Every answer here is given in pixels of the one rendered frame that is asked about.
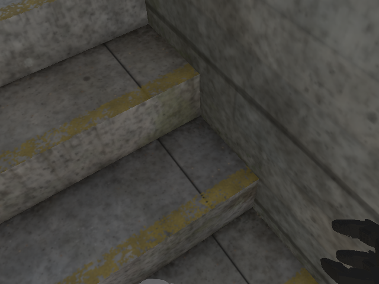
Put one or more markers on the robot right hand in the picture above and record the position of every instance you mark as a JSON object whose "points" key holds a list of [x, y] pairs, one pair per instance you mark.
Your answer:
{"points": [[365, 265]]}

